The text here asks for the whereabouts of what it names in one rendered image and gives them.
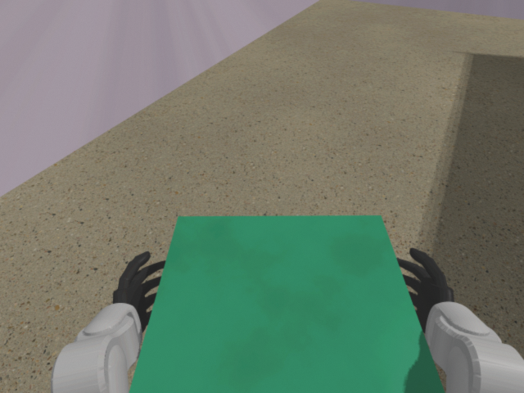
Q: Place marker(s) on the robot right forearm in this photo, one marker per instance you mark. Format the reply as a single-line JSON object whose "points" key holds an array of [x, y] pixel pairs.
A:
{"points": [[472, 355]]}

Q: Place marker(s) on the robot left hand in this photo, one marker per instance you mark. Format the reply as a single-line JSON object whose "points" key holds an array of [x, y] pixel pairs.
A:
{"points": [[132, 290]]}

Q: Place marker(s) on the robot left forearm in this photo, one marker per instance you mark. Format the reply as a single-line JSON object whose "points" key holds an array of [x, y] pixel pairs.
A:
{"points": [[102, 353]]}

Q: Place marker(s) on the carton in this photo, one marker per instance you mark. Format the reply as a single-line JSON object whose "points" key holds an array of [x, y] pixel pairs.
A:
{"points": [[283, 304]]}

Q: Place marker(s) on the robot right hand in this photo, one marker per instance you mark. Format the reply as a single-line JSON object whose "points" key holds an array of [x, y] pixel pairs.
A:
{"points": [[431, 290]]}

